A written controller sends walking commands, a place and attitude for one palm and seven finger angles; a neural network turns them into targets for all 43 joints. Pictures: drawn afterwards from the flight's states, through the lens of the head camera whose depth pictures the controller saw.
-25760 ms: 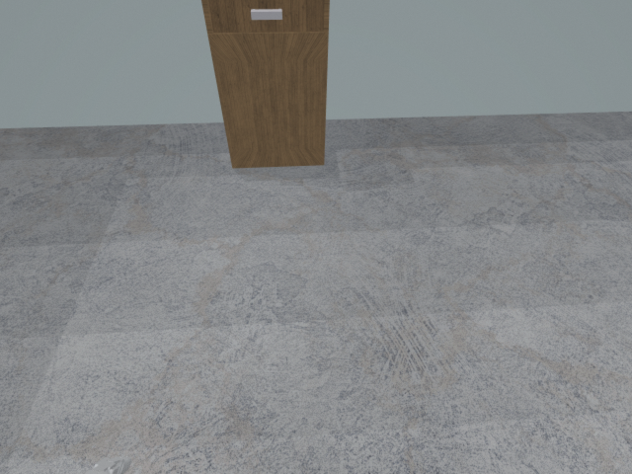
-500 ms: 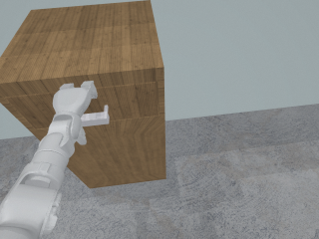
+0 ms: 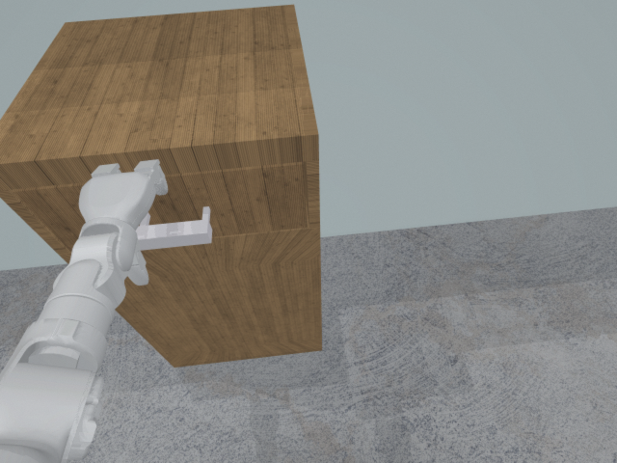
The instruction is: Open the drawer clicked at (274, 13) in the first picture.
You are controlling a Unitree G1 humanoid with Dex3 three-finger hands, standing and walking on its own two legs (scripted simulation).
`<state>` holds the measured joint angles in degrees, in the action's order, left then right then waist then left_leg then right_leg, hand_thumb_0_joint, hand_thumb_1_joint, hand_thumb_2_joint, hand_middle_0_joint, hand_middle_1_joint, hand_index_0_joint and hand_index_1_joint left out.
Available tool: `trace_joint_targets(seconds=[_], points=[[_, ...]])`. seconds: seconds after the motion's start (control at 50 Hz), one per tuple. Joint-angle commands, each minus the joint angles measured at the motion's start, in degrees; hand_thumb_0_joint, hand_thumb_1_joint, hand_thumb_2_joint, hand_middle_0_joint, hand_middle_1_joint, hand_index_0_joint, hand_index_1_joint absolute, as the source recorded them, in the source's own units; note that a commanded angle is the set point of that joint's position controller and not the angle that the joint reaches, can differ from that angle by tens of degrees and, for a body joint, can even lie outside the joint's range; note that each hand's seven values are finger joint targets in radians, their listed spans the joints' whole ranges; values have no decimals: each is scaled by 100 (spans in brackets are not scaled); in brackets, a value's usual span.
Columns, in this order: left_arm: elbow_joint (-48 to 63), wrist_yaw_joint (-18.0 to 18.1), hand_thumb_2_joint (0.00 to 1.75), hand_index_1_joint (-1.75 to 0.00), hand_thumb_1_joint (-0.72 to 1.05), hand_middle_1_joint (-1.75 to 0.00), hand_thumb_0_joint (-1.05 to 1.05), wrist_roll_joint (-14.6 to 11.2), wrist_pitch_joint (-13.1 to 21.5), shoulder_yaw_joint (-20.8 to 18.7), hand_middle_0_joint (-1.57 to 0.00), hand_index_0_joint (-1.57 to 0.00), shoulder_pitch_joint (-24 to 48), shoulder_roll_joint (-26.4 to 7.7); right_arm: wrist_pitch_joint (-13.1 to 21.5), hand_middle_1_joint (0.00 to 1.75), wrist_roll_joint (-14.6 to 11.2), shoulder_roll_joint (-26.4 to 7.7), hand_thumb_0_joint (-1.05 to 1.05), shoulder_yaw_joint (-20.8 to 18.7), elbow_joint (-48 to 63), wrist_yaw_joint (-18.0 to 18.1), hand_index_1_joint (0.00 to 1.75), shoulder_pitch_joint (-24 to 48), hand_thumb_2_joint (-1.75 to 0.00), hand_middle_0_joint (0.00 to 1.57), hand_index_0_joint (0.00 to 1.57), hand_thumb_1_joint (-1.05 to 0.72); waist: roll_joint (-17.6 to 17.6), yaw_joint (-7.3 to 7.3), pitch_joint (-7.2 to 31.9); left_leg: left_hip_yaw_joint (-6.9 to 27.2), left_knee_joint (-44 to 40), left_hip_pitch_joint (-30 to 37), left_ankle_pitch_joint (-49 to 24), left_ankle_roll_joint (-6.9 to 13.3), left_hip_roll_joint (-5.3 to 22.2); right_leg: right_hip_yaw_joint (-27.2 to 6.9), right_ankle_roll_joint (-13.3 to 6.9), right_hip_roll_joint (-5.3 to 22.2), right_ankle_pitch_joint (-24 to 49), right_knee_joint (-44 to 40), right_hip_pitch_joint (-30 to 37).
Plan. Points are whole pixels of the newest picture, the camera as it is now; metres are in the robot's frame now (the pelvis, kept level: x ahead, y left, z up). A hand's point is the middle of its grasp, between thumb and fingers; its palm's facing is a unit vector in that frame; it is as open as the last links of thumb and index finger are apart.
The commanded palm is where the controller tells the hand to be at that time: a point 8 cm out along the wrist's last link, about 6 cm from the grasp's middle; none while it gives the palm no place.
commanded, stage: re-aim the fingers above the handle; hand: left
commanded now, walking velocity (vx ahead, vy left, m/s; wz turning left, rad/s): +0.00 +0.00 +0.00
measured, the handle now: (174, 224) +0.48 +0.23 -0.01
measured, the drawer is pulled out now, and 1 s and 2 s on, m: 0.00 0.00 0.00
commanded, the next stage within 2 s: lower the fingers behind the handle in 0.10 s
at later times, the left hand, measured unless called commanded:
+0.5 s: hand (144, 239) +0.42 +0.25 +0.04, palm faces -0.04 -0.02 -1.00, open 13.8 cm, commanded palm +0.41 +0.24 +0.10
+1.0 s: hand (155, 240) +0.43 +0.24 +0.02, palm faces -0.04 +0.01 -1.00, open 13.7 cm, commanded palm +0.41 +0.24 +0.06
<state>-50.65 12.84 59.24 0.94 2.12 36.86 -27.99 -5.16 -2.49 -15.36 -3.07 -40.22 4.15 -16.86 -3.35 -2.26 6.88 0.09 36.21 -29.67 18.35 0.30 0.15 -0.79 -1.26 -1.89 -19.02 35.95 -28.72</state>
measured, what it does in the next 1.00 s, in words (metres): stands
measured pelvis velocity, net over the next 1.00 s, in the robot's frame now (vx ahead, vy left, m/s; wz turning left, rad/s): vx -0.01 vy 0.01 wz -0.01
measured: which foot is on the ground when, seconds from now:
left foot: down 0.00-1.00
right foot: down 0.00-1.00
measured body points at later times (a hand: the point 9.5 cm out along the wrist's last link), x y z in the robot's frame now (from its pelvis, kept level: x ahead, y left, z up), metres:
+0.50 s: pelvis +0.00 +0.02 +0.00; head +0.05 +0.00 +0.44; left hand +0.42 +0.25 +0.09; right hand +0.10 -0.24 -0.14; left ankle -0.01 +0.12 -0.72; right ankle -0.02 -0.11 -0.72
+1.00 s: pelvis -0.01 +0.01 -0.01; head +0.05 +0.00 +0.44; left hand +0.42 +0.24 +0.08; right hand +0.04 -0.26 -0.15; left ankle -0.01 +0.12 -0.72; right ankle -0.02 -0.11 -0.72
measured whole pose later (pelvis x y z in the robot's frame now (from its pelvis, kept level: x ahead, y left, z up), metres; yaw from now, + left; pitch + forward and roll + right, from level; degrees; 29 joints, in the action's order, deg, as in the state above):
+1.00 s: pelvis -0.01 +0.01 -0.01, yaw -1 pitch +15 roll +0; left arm -56.6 19.1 61.8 -2.6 3.6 39.1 -23.8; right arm -6.2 -1.3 -14.6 -3.0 -40.6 2.3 -17.8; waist -2.8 -3.2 8.6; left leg -0.4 41.7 -36.5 19.9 0.9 0.1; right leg -1.2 -0.7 -1.8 -20.1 40.8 -35.3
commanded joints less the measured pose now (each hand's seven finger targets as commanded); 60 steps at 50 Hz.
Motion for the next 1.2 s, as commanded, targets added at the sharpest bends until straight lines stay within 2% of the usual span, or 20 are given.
trace_joint_targets(seconds=[0.0, 0.06, 0.12, 0.16, 0.22, 0.28, 0.38, 0.5, 0.56, 0.62, 0.66, 0.8, 0.82, 0.9, 0.94, 1.0, 1.04, 1.08, 1.14, 1.18], points=[[1191, 56, 30, -120, -50, -120, 0, -88, 62, -409, -30, -30, 2149, -1415, 130, 30, 38, -772, 0, -270, 564, 22, 30, -123, -90, 20, 20, -90, 286, -42, 1819, -277, -117, 954, -1840, 266, -227, 10, -17, -19, 2256, -380, 1009], [1459, 26, 30, -120, -50, -120, 0, -85, 188, -155, -30, -30, 2394, -1129, 124, 30, 48, -757, 0, -289, 582, -8, 30, -153, -90, 20, 20, -90, 203, -120, 1759, -198, -96, 1081, -1935, 260, -209, 70, -46, -47, 2122, -332, 763], [1920, 129, 30, -120, -50, -120, 0, -74, 322, -387, -30, -30, 2362, -1284, 134, 30, 94, -750, 0, -339, 603, -47, 30, -152, -90, 20, 20, -90, -59, -3, 2099, -146, -12, 1383, -2393, 236, -181, 104, -103, -87, 2213, -230, 759], [1983, 243, 30, -120, -50, -120, 0, -62, 307, -269, -30, -30, 2431, -1076, 131, 30, 95, -708, 0, -346, 578, -86, 30, -167, -90, 20, 20, -90, -102, -33, 2033, -93, 29, 1475, -2589, 208, -155, 171, -114, -112, 2215, -157, 553], [1722, 426, 30, -120, -50, -120, 0, -22, 118, -543, -30, -30, 2004, -1236, 100, 30, 128, -743, 0, -343, 537, -142, 30, -147, -90, 20, 20, -90, 131, 98, 2106, -89, 32, 1344, -2757, 172, -144, 199, -132, -135, 2296, -107, 682], [1545, 518, 30, -120, -50, -120, 0, 41, -116, -416, -30, -30, 1862, -1021, 89, 30, 111, -719, 0, -329, 549, -202, 30, -84, -90, 20, 20, -90, 247, 107, 1889, -113, -8, 1166, -2595, 150, -125, 246, -127, -125, 2200, -77, 596], [1559, 443, 30, -120, -50, -120, 0, 76, -380, -33, -30, -30, 2000, -659, 41, 30, 113, -730, 0, -330, 580, -221, 30, -34, -90, 20, 20, -90, 245, -27, 1888, -107, -6, 1296, -2429, 166, -103, 238, -112, -122, 2002, -148, 464], [1491, 388, 30, -120, -50, -120, 0, 117, -124, -106, -30, -30, 2514, -878, 61, 30, 133, -706, 0, -289, 535, -81, 30, -94, -90, 20, 20, -90, 308, -151, 1728, -50, 14, 1183, -1921, 202, -134, 203, -111, -101, 1633, -161, 276], [1375, 514, 30, -120, -50, -120, 0, 172, 46, -240, -30, -30, 2534, -979, 104, 30, 157, -684, 0, -293, 511, -58, 30, -150, -90, 20, 20, -90, 102, -84, 1821, -33, 75, 1127, -1880, 181, -139, 200, -141, -112, 1510, -70, 144], [1257, 658, 30, -120, -50, -120, 0, 186, 74, -216, -30, -30, 2350, -797, 126, 30, 199, -667, 0, -310, 481, -114, 30, -234, -90, 20, 20, -90, 1, -27, 2119, -44, 200, 1128, -2277, 143, -140, 221, -159, -135, 1792, 56, 181], [958, 743, 30, -120, -50, -120, 0, 191, -10, -411, -30, -30, 2033, -955, 118, 30, 195, -680, 0, -318, 445, -151, 30, -281, -90, 20, 20, -90, 92, 37, 2091, -90, 251, 947, -2268, 136, -130, 219, -150, -147, 1884, 119, 201], [373, 856, 30, -120, -50, -120, 0, 269, -410, -184, -30, -30, 2205, -852, 75, 30, 160, -737, 0, -300, 408, -173, 30, -352, -90, 20, 20, -90, 440, -134, 1763, -185, 218, 425, -1612, 192, -166, 159, -90, -128, 1642, 8, 157], [278, 844, 30, -120, -50, -120, 0, 282, -428, -335, -30, -30, 2267, -1044, 68, 30, 164, -765, 0, -296, 380, -168, 30, -384, -90, 20, 20, -90, 532, -122, 1756, -173, 199, 344, -1559, 192, -162, 158, -93, -121, 1590, -1, 210], [64, 755, 30, -120, -50, -120, 0, 283, -507, -252, -30, -30, 2093, -1023, 42, 30, 158, -753, 0, -274, 410, -150, 30, -392, -90, 20, 20, -90, 400, -86, 1707, -239, 194, 265, -1409, 209, -178, 106, -81, -97, 1557, -33, 233], [-71, 669, 30, -120, -50, -120, 0, 271, -491, -324, -30, -30, 1890, -1155, 4, 30, 142, -760, 0, -242, 455, -129, 30, -395, -90, 20, 20, -90, 524, -41, 1706, -246, 183, 88, -1254, 213, -200, 67, -62, -81, 1492, -37, 347], [5, 559, 30, -120, -50, -120, 0, 200, -315, -174, -30, -30, 2044, -1037, 56, 30, 122, -765, 0, -228, 531, -84, 30, -395, -90, 20, 20, -90, 598, -158, 1437, -243, 193, -81, -907, 246, -199, 36, -30, -60, 1215, -117, 186], [456, 540, 30, -120, -50, -120, 0, 180, 43, -326, -30, -30, 2347, -1236, 117, 30, 139, -756, 0, -269, 557, -41, 30, -424, -90, 20, 20, -90, 394, -182, 1770, -225, 306, 25, -962, 271, -191, -41, -24, -46, 1296, -43, 216], [712, 629, 30, -120, -50, -120, 0, 188, 348, -315, -30, -30, 2308, -1105, 166, 30, 177, -691, 0, -313, 535, -24, 30, -469, -90, 20, 20, -90, 171, -172, 2041, -208, 435, 160, -1134, 270, -200, -42, -45, -71, 1421, 85, 139], [187, 751, 30, -120, -50, -120, 0, 260, 373, -239, -30, -30, 1830, -884, 203, 30, 175, -686, 0, -328, 423, -71, 30, -580, -90, 20, 20, -90, 336, -201, 1768, -157, 540, -90, -1008, 233, -177, 48, -53, -110, 1195, 193, -270], [328, 885, 30, -120, -50, -120, 0, 267, 403, -217, -30, -30, 2085, -853, 243, 30, 183, -703, 0, -348, 382, -123, 30, -594, -90, 20, 20, -90, 232, -233, 1740, -150, 607, -133, -945, 231, -170, 64, -67, -119, 1073, 236, -479]])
